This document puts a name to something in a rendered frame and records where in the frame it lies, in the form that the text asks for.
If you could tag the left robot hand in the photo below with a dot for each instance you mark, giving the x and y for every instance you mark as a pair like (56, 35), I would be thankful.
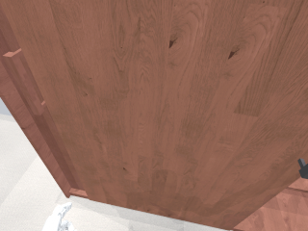
(55, 223)

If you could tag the wardrobe door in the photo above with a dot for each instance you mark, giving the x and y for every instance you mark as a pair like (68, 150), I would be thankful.
(189, 109)
(44, 122)

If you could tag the handle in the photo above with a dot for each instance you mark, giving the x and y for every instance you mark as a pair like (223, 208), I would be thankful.
(21, 77)
(303, 168)

